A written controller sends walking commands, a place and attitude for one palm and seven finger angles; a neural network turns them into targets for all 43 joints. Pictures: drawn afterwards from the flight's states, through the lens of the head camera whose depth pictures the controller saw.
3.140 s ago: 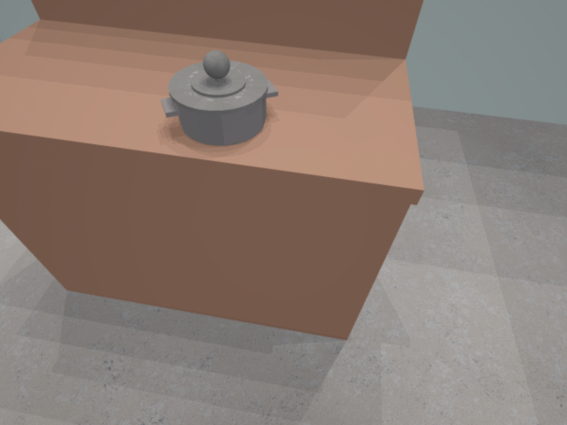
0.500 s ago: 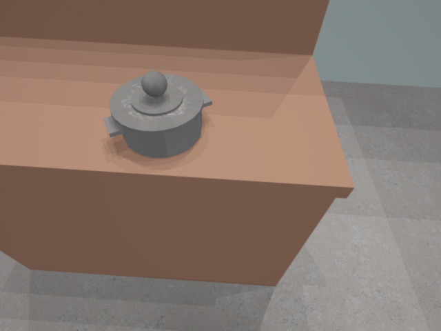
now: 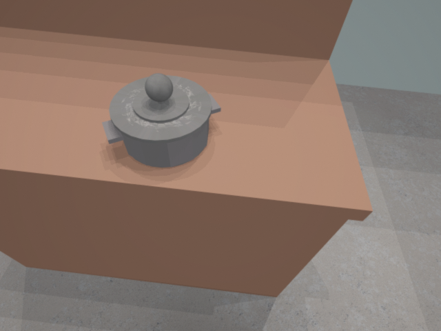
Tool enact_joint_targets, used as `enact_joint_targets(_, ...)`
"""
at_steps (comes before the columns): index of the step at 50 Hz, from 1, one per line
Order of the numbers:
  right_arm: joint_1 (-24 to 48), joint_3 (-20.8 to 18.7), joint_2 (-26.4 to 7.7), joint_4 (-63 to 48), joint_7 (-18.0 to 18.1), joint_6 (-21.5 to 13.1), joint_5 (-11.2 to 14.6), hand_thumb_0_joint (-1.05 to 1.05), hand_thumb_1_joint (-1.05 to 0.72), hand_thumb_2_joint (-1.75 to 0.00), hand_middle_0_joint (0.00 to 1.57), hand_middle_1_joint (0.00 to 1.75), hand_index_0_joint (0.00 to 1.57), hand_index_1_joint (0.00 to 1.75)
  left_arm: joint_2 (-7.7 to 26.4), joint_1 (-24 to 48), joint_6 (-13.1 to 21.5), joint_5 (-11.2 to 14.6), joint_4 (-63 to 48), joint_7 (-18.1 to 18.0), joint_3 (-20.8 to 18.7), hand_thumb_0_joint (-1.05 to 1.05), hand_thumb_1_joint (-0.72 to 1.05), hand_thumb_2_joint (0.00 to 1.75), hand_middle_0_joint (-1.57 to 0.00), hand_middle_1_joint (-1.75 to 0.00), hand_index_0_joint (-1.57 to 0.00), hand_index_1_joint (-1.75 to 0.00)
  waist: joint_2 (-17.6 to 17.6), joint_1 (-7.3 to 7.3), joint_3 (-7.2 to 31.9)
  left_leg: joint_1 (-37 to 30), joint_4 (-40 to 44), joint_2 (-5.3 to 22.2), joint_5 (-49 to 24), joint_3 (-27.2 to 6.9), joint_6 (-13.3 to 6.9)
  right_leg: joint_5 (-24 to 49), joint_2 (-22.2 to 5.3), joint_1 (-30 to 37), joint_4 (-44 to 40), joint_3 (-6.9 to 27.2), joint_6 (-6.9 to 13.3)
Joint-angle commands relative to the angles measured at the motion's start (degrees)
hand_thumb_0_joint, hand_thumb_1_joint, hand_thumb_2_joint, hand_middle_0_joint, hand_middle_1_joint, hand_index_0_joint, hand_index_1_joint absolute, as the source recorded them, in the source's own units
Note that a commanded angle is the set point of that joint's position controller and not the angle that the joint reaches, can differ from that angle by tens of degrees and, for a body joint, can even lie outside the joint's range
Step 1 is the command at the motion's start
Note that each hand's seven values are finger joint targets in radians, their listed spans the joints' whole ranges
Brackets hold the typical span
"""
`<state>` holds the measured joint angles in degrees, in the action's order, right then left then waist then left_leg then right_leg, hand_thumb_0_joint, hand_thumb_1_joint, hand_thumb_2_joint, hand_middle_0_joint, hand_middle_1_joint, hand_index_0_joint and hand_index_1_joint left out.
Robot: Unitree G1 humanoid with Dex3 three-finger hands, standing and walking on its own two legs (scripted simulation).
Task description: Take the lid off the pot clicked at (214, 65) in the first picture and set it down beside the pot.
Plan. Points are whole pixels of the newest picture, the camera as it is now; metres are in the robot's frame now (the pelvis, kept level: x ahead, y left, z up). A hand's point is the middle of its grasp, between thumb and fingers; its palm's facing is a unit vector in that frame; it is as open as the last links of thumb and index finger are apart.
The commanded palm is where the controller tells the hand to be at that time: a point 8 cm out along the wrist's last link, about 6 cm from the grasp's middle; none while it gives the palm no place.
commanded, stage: come to a stop and stand still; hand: left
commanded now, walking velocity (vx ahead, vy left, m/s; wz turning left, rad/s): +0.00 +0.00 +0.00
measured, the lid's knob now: (159, 87) +0.48 +0.16 +0.17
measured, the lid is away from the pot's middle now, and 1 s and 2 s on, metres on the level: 0.00 0.00 0.00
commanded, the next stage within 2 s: look again from close up in 0.68 s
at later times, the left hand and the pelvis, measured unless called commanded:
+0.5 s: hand out of the picture +0.07 +0.17 -0.16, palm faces +0.03 -0.98 -0.21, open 7.3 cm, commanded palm none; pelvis +0.04 -0.01 +0.01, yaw +0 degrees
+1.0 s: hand out of the picture +0.06 +0.17 -0.17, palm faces +0.02 -0.97 -0.22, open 7.3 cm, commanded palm none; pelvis +0.04 +0.00 +0.00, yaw +0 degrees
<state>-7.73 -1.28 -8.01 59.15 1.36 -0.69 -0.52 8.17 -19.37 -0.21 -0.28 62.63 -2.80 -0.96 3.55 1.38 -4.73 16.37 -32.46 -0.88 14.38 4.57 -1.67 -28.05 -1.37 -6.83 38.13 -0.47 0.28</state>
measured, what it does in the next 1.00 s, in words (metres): steps on the spot: right foot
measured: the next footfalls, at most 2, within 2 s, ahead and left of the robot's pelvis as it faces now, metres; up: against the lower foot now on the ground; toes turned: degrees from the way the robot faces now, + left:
right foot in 0.18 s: +0.02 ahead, -0.12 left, +0.00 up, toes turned +0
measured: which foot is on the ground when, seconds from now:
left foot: down 0.00-1.00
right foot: up 0.00-0.16, down 0.18-1.00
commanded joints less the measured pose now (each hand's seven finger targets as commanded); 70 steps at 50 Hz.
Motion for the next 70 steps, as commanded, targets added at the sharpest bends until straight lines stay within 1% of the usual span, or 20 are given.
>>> enact_joint_targets(1,-5.80,-1.07,-8.41,-0.30,1.43,0.19,-0.24,0.00,-0.90,-0.90,0.20,0.30,0.20,0.30,4.87,-1.90,-0.58,-0.05,-2.71,-0.38,-1.21,0.00,0.90,0.90,-0.20,-0.30,-0.20,-0.30,-17.21,-1.48,2.94,-5.68,14.75,17.08,-30.55,-16.67,-9.64,-7.84,-2.08,-9.00,11.39,2.01,-0.68)
enact_joint_targets(5,-0.90,-1.06,-8.45,-1.68,0.87,0.62,-0.38,0.00,-0.90,-0.90,0.20,0.30,0.20,0.30,3.82,-3.57,-0.84,-0.70,-1.61,0.80,-1.10,0.00,0.90,0.90,-0.20,-0.30,-0.20,-0.30,-10.53,0.64,3.81,-1.35,16.73,13.30,-6.78,-13.28,-7.18,2.45,-2.53,-5.26,1.10,-0.34,-0.80)
enact_joint_targets(7,-0.21,-1.36,-8.43,-1.56,0.56,0.81,-0.08,0.00,-0.90,-0.90,0.20,0.30,0.20,0.30,3.94,-4.56,-0.36,-1.06,-0.85,0.93,-1.03,0.00,0.90,0.90,-0.20,-0.30,-0.20,-0.30,-6.05,1.16,4.12,-0.35,13.75,10.05,1.12,-10.68,-4.03,11.93,-1.91,-2.44,-10.02,-0.86,-1.03)
enact_joint_targets(8,-0.70,-1.43,-7.21,-1.55,0.39,0.97,0.17,0.00,-0.90,-0.90,0.20,0.30,0.20,0.30,5.26,-3.06,-0.10,-1.19,-1.49,0.84,-1.06,0.00,0.90,0.90,-0.20,-0.30,-0.20,-0.30,-1.71,0.59,1.78,0.94,12.21,7.62,3.34,-9.05,-1.97,13.16,-2.74,-3.28,-15.23,1.74,-0.64)
enact_joint_targets(10,-2.11,-0.84,-5.61,-1.28,-0.07,1.16,0.15,0.00,-0.90,-0.90,0.20,0.30,0.20,0.30,8.21,1.30,0.34,-1.01,-2.85,1.06,-1.13,0.00,0.90,0.90,-0.20,-0.30,-0.20,-0.30,0.94,-1.48,0.62,-3.06,9.11,3.70,3.89,-5.96,0.88,7.48,-8.26,-10.18,-21.57,9.33,1.94)
enact_joint_targets(11,-3.01,-0.74,-5.07,-0.65,-0.26,0.98,-0.05,0.00,-0.90,-0.90,0.20,0.30,0.20,0.30,9.16,2.61,0.41,-0.88,-3.26,1.18,-1.17,0.00,0.90,0.90,-0.20,-0.30,-0.20,-0.30,0.48,-2.07,1.27,-5.78,8.47,3.24,1.29,-5.36,1.21,8.15,-8.92,-11.91,-21.76,9.57,2.42)
enact_joint_targets(12,-3.40,-0.62,-5.08,0.04,-0.16,0.98,-0.20,0.00,-0.90,-0.90,0.20,0.30,0.20,0.30,9.01,3.92,0.74,-0.72,-3.26,1.15,-1.16,0.00,0.90,0.90,-0.20,-0.30,-0.20,-0.30,4.48,-2.35,1.16,-7.01,7.65,3.98,-2.32,-5.37,1.32,11.70,-7.90,-11.89,-21.27,8.82,2.26)
enact_joint_targets(16,-4.72,-0.16,-6.43,1.86,0.11,-0.12,-0.02,0.00,-0.90,-0.90,0.20,0.30,0.20,0.30,8.07,2.91,1.20,-0.34,-2.43,0.98,-0.97,0.00,0.90,0.90,-0.20,-0.30,-0.20,-0.30,-0.95,-1.47,4.66,-8.29,9.43,6.44,-14.62,-6.82,0.74,27.79,-6.14,-4.91,-16.81,4.98,1.06)
enact_joint_targets(20,-5.64,0.08,-6.84,3.22,0.52,-0.42,-0.03,0.00,-0.90,-0.90,0.20,0.30,0.20,0.30,8.38,1.99,1.19,-0.13,-1.60,0.62,-1.24,0.00,0.90,0.90,-0.20,-0.30,-0.20,-0.30,-3.75,-0.97,6.59,-8.95,8.55,7.07,-21.35,-6.57,0.83,33.93,-6.13,-1.00,-15.45,3.87,1.06)
enact_joint_targets(32,-8.37,0.29,-6.39,5.55,1.09,0.01,-0.04,0.00,-0.90,-0.90,0.20,0.30,0.20,0.30,7.85,3.00,0.72,-0.02,-0.30,0.38,-1.19,0.00,0.90,0.90,-0.20,-0.30,-0.20,-0.30,-4.64,-1.16,3.97,-8.61,8.92,7.27,-20.34,-6.71,1.09,31.99,-5.70,-0.17,-16.56,2.73,1.09)
enact_joint_targets(38,-8.69,0.16,-6.51,5.65,1.14,0.04,0.00,0.00,-0.90,-0.90,0.20,0.30,0.20,0.30,7.74,2.32,0.79,0.06,0.00,0.40,-1.11,0.00,0.90,0.90,-0.20,-0.30,-0.20,-0.30,-1.76,-1.13,3.88,-9.01,8.69,7.25,-19.05,-6.66,0.87,32.41,-5.50,0.01,-17.11,2.59,1.04)
enact_joint_targets(39,-5.37,-0.05,-8.07,1.06,0.52,-1.05,0.36,0.00,-0.90,-0.90,0.20,0.30,0.20,0.30,7.03,-2.47,2.72,-1.25,0.51,-2.07,-0.31,0.00,0.90,0.90,-0.20,-0.30,-0.20,-0.30,-2.47,-0.27,1.96,-4.51,-4.06,6.42,-22.34,-3.22,1.70,55.05,-7.72,-2.41,-16.42,5.94,-0.57)
enact_joint_targets(40,-7.97,0.47,-5.05,-0.23,-0.08,-0.95,-0.05,0.00,-0.90,-0.90,0.20,0.30,0.20,0.30,9.61,-0.82,3.40,-0.82,-2.22,-1.67,-0.77,0.00,0.90,0.90,-0.20,-0.30,-0.20,-0.30,-1.07,-2.22,5.35,-0.47,-2.59,4.74,-3.11,-4.05,0.86,58.43,-10.31,2.61,-13.81,6.19,2.24)
enact_joint_targets(41,-8.28,0.33,-4.59,-0.23,0.04,-0.85,0.02,0.00,-0.90,-0.90,0.20,0.30,0.20,0.30,9.32,0.98,3.52,-0.61,-2.89,-1.12,-0.29,0.00,0.90,0.90,-0.20,-0.30,-0.20,-0.30,-2.14,-2.68,5.37,-0.38,0.46,4.18,0.99,-3.53,0.76,56.67,-10.24,2.64,-12.62,5.47,3.58)
enact_joint_targets(43,-10.63,0.09,-5.86,-0.75,-0.28,-0.56,-0.11,0.00,-0.90,-0.90,0.20,0.30,0.20,0.30,9.10,2.56,2.72,-0.16,-4.51,-0.53,-0.09,0.00,0.90,0.90,-0.20,-0.30,-0.20,-0.30,-4.90,-2.79,8.69,-5.37,2.87,5.23,-9.46,-4.70,0.51,39.85,-6.73,0.09,-9.88,2.79,3.84)
enact_joint_targets(46,-10.45,-0.15,-7.86,-1.47,0.27,-0.70,-0.25,0.00,-0.90,-0.90,0.20,0.30,0.20,0.30,6.86,0.92,1.97,-0.11,-5.10,-0.68,0.12,0.00,0.90,0.90,-0.20,-0.30,-0.20,-0.30,-7.03,-2.19,6.48,-6.10,2.34,7.79,-20.44,-7.53,-0.68,26.06,-3.65,-3.85,-9.76,1.71,3.04)
enact_joint_targets(48,-9.49,-0.02,-7.86,-2.57,0.37,-0.51,-0.21,0.00,-0.90,-0.90,0.20,0.30,0.20,0.30,7.30,0.80,1.27,-0.14,-5.58,-0.42,0.06,0.00,0.90,0.90,-0.20,-0.30,-0.20,-0.30,-6.83,-1.63,3.97,-5.16,3.53,7.91,-17.08,-8.38,-1.08,20.37,-2.87,-5.48,-10.75,1.54,2.74)
enact_joint_targets(52,-9.41,0.16,-7.58,-2.88,0.33,-0.50,-0.06,0.00,-0.90,-0.90,0.20,0.30,0.20,0.30,7.37,0.54,1.21,-0.21,-5.83,-0.35,0.28,0.00,0.90,0.90,-0.20,-0.30,-0.20,-0.30,-2.32,-1.91,1.04,-3.21,4.46,6.90,-12.64,-7.70,-0.63,20.12,-3.60,-6.26,-12.05,2.70,2.76)
enact_joint_targets(59,-8.44,0.38,-7.93,-3.26,0.37,-0.69,-0.12,0.00,-0.90,-0.90,0.20,0.30,0.20,0.30,8.40,0.38,0.49,-0.15,-6.41,0.10,0.07,0.00,0.90,0.90,-0.20,-0.30,-0.20,-0.30,-5.54,-1.16,0.88,-3.15,6.99,6.73,-8.37,-8.39,-0.90,15.18,-3.42,-6.67,-12.54,2.67,2.19)
enact_joint_targets(70,-8.76,0.61,-7.49,-1.77,0.59,-0.85,0.13,0.00,-0.90,-0.90,0.20,0.30,0.20,0.30,8.76,-0.06,0.80,0.03,-5.87,0.18,0.17,0.00,0.90,0.90,-0.20,-0.30,-0.20,-0.30,-3.63,-1.10,3.22,-6.21,6.26,6.63,-13.79,-7.04,-0.27,23.88,-4.99,-4.59,-13.16,3.51,2.15)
